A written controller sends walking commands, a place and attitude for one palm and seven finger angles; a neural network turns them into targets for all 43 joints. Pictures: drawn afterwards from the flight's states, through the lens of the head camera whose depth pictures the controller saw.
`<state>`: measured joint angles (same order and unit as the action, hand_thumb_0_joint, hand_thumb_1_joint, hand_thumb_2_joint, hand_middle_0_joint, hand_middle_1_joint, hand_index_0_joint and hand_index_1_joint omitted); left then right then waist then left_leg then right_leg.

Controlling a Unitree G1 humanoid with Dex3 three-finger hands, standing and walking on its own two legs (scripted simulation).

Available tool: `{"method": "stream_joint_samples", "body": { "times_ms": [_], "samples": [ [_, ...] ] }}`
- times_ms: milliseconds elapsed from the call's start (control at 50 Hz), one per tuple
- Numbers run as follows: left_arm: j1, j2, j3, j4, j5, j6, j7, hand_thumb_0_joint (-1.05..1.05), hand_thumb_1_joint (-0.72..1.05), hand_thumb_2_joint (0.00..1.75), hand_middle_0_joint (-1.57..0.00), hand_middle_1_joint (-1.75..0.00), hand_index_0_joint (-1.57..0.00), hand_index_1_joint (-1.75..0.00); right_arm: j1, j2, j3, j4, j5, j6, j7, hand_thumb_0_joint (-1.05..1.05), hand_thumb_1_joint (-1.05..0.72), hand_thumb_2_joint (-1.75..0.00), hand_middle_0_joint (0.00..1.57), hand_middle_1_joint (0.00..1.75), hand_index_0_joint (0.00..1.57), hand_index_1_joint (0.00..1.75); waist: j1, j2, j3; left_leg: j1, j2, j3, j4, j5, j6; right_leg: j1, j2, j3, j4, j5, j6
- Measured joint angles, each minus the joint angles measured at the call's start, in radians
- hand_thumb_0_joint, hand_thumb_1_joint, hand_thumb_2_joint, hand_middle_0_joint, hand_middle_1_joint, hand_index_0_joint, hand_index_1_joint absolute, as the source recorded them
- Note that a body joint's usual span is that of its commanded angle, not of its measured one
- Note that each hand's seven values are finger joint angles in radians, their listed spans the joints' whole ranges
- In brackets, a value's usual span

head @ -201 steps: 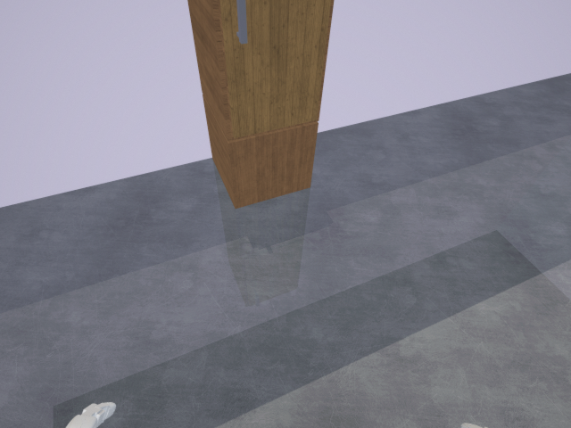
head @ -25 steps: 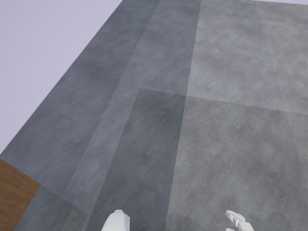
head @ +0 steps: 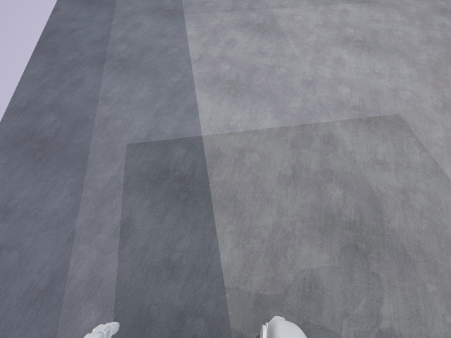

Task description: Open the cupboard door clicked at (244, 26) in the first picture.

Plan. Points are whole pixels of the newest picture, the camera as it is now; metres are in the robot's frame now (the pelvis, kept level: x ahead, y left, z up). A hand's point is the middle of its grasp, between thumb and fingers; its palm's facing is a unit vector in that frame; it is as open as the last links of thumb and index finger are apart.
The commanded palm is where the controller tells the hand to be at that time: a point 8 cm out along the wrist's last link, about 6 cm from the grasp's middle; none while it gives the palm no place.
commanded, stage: walk to a spot facing it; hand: left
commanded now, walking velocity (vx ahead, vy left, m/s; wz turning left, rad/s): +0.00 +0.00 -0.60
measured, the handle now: out of the picture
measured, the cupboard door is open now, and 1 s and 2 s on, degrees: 0 0 0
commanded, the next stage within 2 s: turn to face it in 0.04 s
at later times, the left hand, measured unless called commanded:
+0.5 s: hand (143, 324) +0.16 +0.18 -0.17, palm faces +0.04 -0.99 -0.12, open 7.4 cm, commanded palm none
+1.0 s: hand out of the picture +0.08 +0.20 -0.14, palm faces +0.31 -0.91 -0.29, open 7.4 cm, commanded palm none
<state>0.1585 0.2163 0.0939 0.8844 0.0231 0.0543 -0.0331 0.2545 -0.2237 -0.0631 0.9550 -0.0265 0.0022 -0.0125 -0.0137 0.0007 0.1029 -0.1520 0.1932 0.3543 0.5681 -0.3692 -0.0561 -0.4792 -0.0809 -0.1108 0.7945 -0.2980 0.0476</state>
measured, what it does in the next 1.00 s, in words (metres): steps on the spot, turning left: right foot, then left foot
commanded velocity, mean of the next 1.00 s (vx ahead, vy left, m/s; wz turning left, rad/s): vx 0.00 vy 0.00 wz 0.47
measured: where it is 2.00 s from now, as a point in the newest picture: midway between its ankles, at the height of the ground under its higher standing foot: outside the picture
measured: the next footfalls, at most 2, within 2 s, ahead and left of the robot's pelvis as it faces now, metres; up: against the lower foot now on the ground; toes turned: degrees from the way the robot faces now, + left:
right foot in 0.04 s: +0.11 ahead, -0.12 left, +0.00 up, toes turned -9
left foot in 0.42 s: +0.11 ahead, +0.11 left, +0.00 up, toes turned +6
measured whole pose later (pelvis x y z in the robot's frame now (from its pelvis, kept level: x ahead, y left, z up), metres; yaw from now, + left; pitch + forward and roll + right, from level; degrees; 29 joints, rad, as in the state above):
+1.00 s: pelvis +0.02 -0.04 +0.00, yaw +17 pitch +1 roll +0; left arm 0.13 0.20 0.06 0.89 0.01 0.03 0.03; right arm 0.23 -0.25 -0.10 0.94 -0.02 0.07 0.00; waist -0.03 0.04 0.04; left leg -0.44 -0.08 -0.15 0.59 -0.25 -0.02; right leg -0.24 -0.01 -0.01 0.52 -0.32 0.02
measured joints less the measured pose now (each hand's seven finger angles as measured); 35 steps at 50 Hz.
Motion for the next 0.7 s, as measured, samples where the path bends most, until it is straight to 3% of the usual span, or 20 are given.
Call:
{"method": "stream_joint_samples", "body": {
  "times_ms": [40, 60, 120, 180, 280, 420, 460, 520, 580, 700],
  "samples": [
    [-0.010, 0.005, -0.007, -0.013, 0.002, -0.017, 0.000, 0.00, 0.91, 0.90, -0.19, -0.30, -0.20, -0.29, 0.027, -0.015, -0.009, 0.001, 0.002, 0.006, 0.004, 0.00, -0.92, -0.90, 0.20, 0.30, 0.20, 0.30, -0.012, 0.013, -0.002, -0.016, 0.028, 0.013, 0.090, -0.054, -0.020, 0.071, 0.017, -0.012, -0.130, 0.058, -0.027],
    [-0.019, 0.004, -0.010, -0.015, 0.004, -0.033, 0.005, 0.00, 0.91, 0.90, -0.19, -0.30, -0.20, -0.29, 0.032, -0.026, -0.012, 0.004, 0.005, 0.014, 0.007, 0.00, -0.92, -0.90, 0.20, 0.30, 0.20, 0.30, -0.010, 0.027, 0.001, -0.054, 0.042, -0.019, 0.190, -0.095, -0.024, 0.066, 0.032, -0.011, -0.122, 0.042, -0.061],
    [-0.045, -0.003, -0.024, -0.019, -0.009, -0.051, 0.023, 0.00, 0.91, 0.90, -0.20, -0.30, -0.20, -0.30, 0.010, -0.043, -0.012, 0.006, 0.013, 0.046, -0.005, 0.00, -0.92, -0.90, 0.20, 0.30, 0.20, 0.30, -0.016, 0.050, 0.028, -0.204, -0.011, -0.192, 0.526, -0.188, -0.029, 0.062, 0.054, 0.004, -0.085, 0.001, -0.100],
    [-0.044, -0.008, -0.029, -0.015, -0.014, -0.044, 0.041, 0.00, 0.91, 0.90, -0.20, -0.30, -0.20, -0.30, -0.019, -0.036, -0.002, 0.000, 0.012, 0.052, -0.008, 0.01, -0.92, -0.90, 0.19, 0.30, 0.19, 0.30, -0.012, 0.046, 0.027, -0.297, -0.045, -0.258, 0.639, -0.117, -0.035, 0.104, 0.074, 0.027, -0.155, 0.034, -0.095],
    [-0.033, -0.029, -0.049, 0.022, -0.003, -0.038, 0.056, 0.00, 0.91, 0.90, -0.20, -0.30, -0.20, -0.30, -0.037, -0.007, 0.018, -0.011, 0.009, 0.043, -0.007, 0.00, -0.92, -0.90, 0.19, 0.30, 0.19, 0.30, -0.025, 0.042, -0.024, -0.341, -0.072, -0.300, 0.528, -0.031, -0.023, 0.167, 0.086, 0.034, -0.254, 0.071, -0.093],
    [-0.029, -0.065, -0.072, 0.052, -0.004, -0.036, 0.055, 0.00, 0.90, 0.90, -0.20, -0.30, -0.20, -0.30, 0.011, 0.053, 0.040, 0.029, 0.015, 0.035, 0.005, 0.00, -0.92, -0.90, 0.20, 0.30, 0.19, 0.30, -0.026, 0.020, -0.080, -0.177, -0.102, -0.272, 0.132, 0.058, 0.004, 0.221, 0.070, -0.037, -0.236, 0.027, -0.059],
    [-0.028, -0.061, -0.065, 0.054, -0.011, -0.026, 0.056, 0.00, 0.90, 0.90, -0.20, -0.30, -0.20, -0.30, 0.023, 0.070, 0.041, 0.040, 0.010, 0.034, 0.009, 0.00, -0.93, -0.90, 0.20, 0.30, 0.20, 0.30, -0.022, -0.017, -0.083, -0.169, -0.133, -0.271, 0.110, 0.034, 0.071, 0.202, 0.039, -0.046, -0.178, -0.021, -0.039],
    [-0.013, -0.052, -0.049, 0.059, -0.010, -0.007, 0.056, 0.00, 0.91, 0.90, -0.20, -0.30, -0.20, -0.30, 0.029, 0.082, 0.043, 0.035, 0.001, 0.031, 0.010, 0.00, -0.93, -0.90, 0.20, 0.30, 0.20, 0.30, -0.012, -0.038, -0.073, -0.174, -0.156, -0.276, 0.076, 0.055, 0.107, 0.118, 0.039, 0.004, 0.036, -0.150, -0.016],
    [-0.003, -0.038, -0.033, 0.072, -0.005, 0.001, 0.050, 0.00, 0.91, 0.90, -0.20, -0.30, -0.20, -0.30, 0.029, 0.084, 0.041, 0.026, 0.002, 0.024, 0.003, 0.00, -0.93, -0.90, 0.20, 0.30, 0.20, 0.30, -0.010, -0.030, -0.053, -0.168, -0.174, -0.298, -0.012, 0.117, 0.115, 0.044, 0.041, 0.050, 0.222, -0.122, -0.002],
    [0.019, 0.006, -0.008, 0.085, -0.009, 0.004, 0.055, 0.00, 0.91, 0.90, -0.20, -0.30, -0.20, -0.30, 0.021, 0.070, 0.024, 0.011, 0.007, 0.014, 0.000, 0.00, -0.92, -0.90, 0.20, 0.30, 0.20, 0.30, -0.008, -0.013, -0.031, -0.171, -0.202, -0.346, -0.122, 0.201, 0.120, 0.025, 0.032, 0.105, 0.242, -0.100, 0.032]
  ]
}}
